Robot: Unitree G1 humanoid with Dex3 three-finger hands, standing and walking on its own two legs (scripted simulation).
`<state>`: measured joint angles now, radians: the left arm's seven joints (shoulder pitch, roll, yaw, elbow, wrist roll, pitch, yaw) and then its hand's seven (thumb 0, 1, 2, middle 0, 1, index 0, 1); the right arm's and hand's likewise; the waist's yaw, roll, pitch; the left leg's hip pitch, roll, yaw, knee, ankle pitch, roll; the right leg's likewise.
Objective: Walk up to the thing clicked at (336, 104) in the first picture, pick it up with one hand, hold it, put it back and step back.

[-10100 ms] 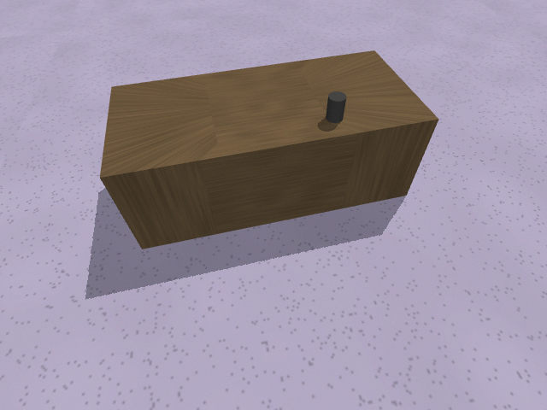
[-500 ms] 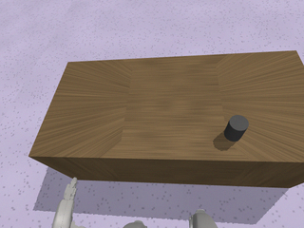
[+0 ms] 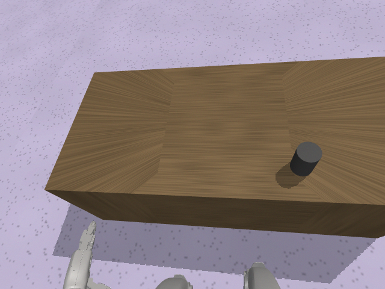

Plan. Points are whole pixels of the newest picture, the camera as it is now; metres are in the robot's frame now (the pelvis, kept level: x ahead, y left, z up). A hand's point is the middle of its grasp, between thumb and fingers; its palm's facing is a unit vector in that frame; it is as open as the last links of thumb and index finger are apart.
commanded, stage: go down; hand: right
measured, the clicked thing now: (304, 159) +0.49 -0.26 -0.22
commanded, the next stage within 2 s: approach in 0.08 s
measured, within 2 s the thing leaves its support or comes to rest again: neither
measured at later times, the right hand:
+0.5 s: hand out of the picture +0.39 -0.41 +0.01, palm faces +0.34 +0.94 +0.03, open 17.7 cm
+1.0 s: hand (343, 179) +0.42 -0.35 -0.22, palm faces +0.32 +0.95 +0.04, open 17.6 cm
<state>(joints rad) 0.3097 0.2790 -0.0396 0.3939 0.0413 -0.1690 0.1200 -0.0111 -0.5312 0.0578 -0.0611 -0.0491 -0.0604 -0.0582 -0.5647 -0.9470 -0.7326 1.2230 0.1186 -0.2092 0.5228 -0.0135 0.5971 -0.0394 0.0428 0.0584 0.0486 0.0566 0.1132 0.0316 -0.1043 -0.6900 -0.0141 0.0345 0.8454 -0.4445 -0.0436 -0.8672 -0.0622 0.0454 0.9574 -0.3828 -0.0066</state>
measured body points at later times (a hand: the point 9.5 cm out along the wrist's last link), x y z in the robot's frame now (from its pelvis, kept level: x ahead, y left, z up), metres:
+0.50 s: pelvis -0.01 +0.00 -0.03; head +0.12 -0.07 +0.39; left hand +0.16 +0.26 -0.04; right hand +0.37 -0.46 +0.01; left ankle -0.02 +0.16 -0.69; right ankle +0.04 -0.11 -0.69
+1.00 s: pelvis -0.05 +0.00 -0.15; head +0.17 -0.11 +0.23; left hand +0.13 +0.26 -0.05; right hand +0.40 -0.40 -0.22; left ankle -0.02 +0.16 -0.69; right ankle +0.04 -0.11 -0.69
